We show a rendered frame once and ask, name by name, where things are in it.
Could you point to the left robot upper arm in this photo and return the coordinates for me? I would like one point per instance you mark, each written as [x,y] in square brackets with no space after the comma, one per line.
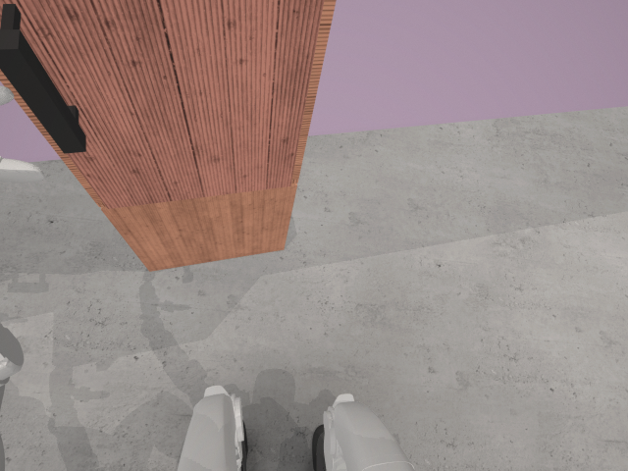
[11,362]

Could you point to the robot right thigh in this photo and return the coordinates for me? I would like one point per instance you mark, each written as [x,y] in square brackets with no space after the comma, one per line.
[364,442]

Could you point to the left robot hand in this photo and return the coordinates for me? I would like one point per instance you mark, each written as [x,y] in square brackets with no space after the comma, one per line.
[16,171]

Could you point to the handle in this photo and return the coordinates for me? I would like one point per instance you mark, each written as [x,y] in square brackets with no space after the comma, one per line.
[24,71]

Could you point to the robot thigh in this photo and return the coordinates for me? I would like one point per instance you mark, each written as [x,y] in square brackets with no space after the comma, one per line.
[214,432]
[364,442]

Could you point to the robot left thigh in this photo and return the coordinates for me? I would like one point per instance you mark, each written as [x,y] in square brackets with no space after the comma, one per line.
[214,432]

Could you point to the cupboard door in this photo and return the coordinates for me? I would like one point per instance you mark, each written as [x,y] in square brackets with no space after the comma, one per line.
[179,99]

